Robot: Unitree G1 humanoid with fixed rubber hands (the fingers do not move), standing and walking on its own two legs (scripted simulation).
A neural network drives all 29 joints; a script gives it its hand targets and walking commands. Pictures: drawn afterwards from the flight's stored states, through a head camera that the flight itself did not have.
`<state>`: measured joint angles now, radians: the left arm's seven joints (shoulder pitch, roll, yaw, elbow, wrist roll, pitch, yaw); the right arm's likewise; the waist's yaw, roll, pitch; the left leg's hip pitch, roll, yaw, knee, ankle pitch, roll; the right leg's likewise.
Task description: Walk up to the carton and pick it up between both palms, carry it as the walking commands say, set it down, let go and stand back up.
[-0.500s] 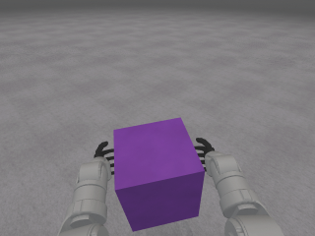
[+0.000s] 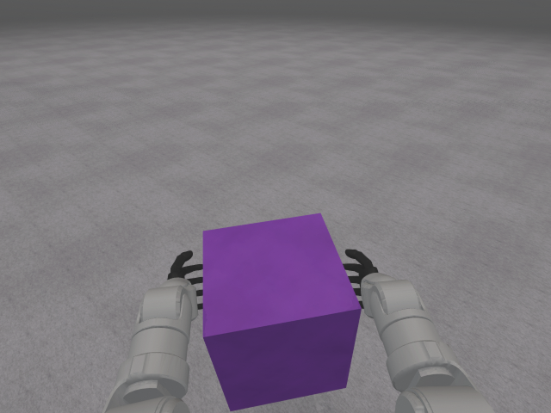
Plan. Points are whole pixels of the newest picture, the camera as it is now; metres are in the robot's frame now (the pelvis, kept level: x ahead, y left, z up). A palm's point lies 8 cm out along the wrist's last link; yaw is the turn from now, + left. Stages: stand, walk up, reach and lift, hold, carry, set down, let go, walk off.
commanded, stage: reach and lift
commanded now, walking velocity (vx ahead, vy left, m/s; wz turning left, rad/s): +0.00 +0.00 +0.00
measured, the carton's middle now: (276, 311) +0.35 +0.01 -0.02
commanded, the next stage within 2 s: hold in 0.54 s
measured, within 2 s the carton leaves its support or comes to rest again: neither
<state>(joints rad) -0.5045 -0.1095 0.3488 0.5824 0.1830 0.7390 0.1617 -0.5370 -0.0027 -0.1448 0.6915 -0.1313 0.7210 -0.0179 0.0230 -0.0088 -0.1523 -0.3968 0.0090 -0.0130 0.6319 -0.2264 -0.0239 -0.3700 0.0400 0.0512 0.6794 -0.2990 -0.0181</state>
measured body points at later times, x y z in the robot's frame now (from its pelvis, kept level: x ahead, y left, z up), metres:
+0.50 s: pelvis +0.00 +0.00 +0.00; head -0.07 +0.00 +0.44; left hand +0.32 +0.16 +0.05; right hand +0.33 -0.14 +0.05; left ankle +0.07 +0.13 -0.72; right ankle +0.04 -0.11 -0.72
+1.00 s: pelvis +0.00 +0.00 +0.00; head -0.08 +0.00 +0.44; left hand +0.32 +0.16 +0.05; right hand +0.32 -0.15 +0.05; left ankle +0.07 +0.13 -0.72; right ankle +0.04 -0.11 -0.72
